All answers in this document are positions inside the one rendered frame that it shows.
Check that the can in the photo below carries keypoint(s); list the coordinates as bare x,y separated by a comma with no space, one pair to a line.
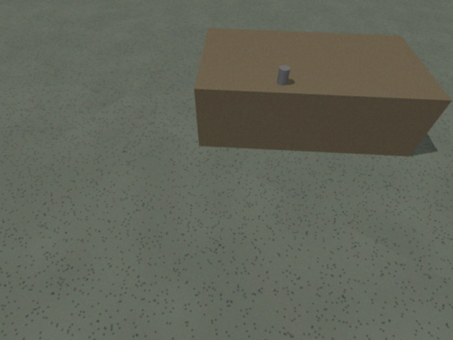
283,75

